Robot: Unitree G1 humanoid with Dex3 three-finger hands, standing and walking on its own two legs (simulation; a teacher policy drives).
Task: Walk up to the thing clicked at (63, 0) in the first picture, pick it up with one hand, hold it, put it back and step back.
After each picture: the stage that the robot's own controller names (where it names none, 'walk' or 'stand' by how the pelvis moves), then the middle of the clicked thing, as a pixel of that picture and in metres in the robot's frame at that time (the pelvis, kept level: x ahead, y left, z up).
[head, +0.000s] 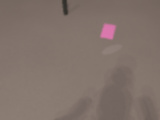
stand; (65, 6) +2.05 +0.26 -0.66
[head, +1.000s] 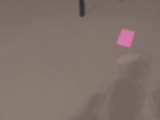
walk; (81, 7) +1.92 +0.15 -0.64
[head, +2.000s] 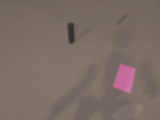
walk; (71, 33) +1.33 +0.20 -0.63
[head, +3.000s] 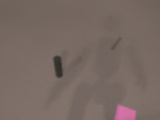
walk; (58, 67) +0.90 +0.22 -0.64
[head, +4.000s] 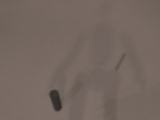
walk; (56, 101) +0.57 +0.21 -0.65
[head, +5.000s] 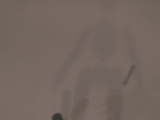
stand; out of the picture +0.40 +0.21 -0.64
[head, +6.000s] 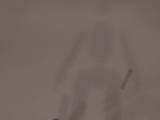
walk; out of the picture +0.39 +0.21 -0.66
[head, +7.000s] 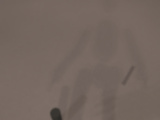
walk; (57, 119) +0.43 +0.18 -0.64
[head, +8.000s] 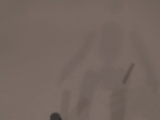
walk; out of the picture +0.42 +0.25 -0.63
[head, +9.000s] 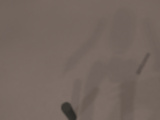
stand; (69, 112) +0.42 +0.20 -0.62
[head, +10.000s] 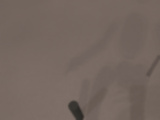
stand; (76, 111) +0.45 +0.18 -0.61
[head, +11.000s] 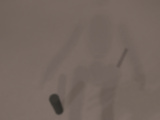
walk; (56, 105) +0.49 +0.22 -0.62
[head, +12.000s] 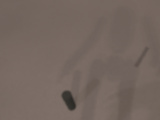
stand; (69, 101) +0.48 +0.20 -0.62
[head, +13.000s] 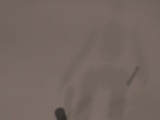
stand; (61, 118) +0.44 +0.20 -0.65
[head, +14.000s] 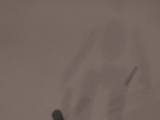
stand; out of the picture +0.43 +0.21 -0.66
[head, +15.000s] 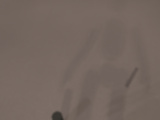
stand; out of the picture +0.42 +0.21 -0.66
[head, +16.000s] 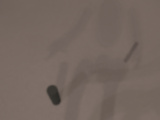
go down; (54, 96) +0.46 +0.19 -0.58
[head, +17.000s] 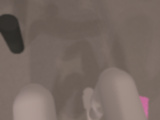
go down; (13, 37) +0.54 +0.20 -0.25
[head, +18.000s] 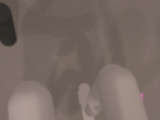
close in; (4, 28) +0.53 +0.20 -0.24
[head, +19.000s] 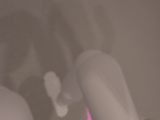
close in; out of the picture +0.53 +0.24 -0.19
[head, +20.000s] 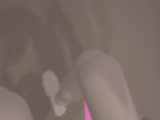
lift; out of the picture +0.52 +0.24 -0.19
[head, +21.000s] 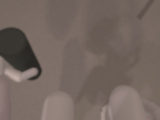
lift; (24, 60) +0.38 +0.20 -0.02
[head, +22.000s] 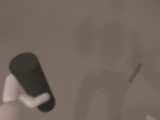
hold; (37, 87) +0.30 +0.17 +0.06
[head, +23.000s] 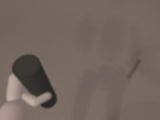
hold; (39, 86) +0.31 +0.16 +0.04
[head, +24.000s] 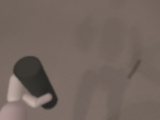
hold; (40, 87) +0.31 +0.16 +0.04
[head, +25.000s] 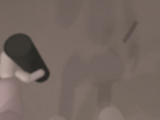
crouch; (32, 63) +0.40 +0.16 -0.02
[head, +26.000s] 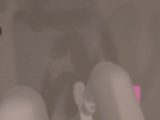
lower; out of the picture +0.54 +0.20 -0.08
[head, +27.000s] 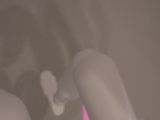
lower; out of the picture +0.50 +0.23 -0.20
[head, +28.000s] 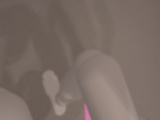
lower; out of the picture +0.50 +0.23 -0.19
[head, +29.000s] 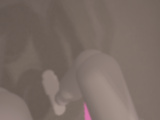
lower; out of the picture +0.50 +0.23 -0.20
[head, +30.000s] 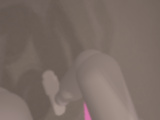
lower; out of the picture +0.50 +0.23 -0.20
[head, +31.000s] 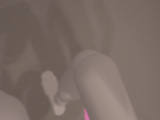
open; out of the picture +0.51 +0.20 -0.20
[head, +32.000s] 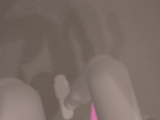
stand; out of the picture +0.50 +0.19 -0.20
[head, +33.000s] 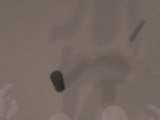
stand; (58, 82) +0.46 +0.13 -0.48
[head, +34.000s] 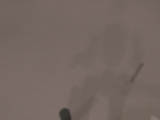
stand; (66, 119) +0.42 +0.13 -0.60
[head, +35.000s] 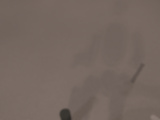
stand; out of the picture +0.42 +0.13 -0.60
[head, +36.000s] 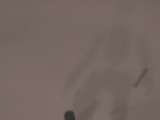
stand; out of the picture +0.42 +0.12 -0.64
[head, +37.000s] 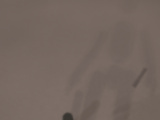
stand; out of the picture +0.41 +0.15 -0.66
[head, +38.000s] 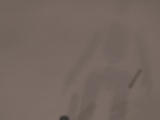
stand; out of the picture +0.40 +0.17 -0.66
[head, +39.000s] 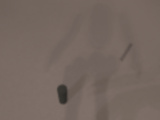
walk; (62, 95) +0.50 +0.11 -0.64
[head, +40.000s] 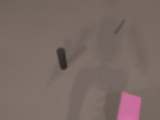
walk; (62, 59) +0.83 +0.21 -0.63
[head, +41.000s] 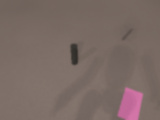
walk; (74, 54) +1.06 +0.12 -0.63
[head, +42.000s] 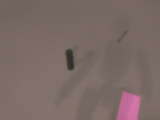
stand; (70, 60) +1.01 +0.14 -0.66
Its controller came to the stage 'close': yes
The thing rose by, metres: 0.69
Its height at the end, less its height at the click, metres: +0.00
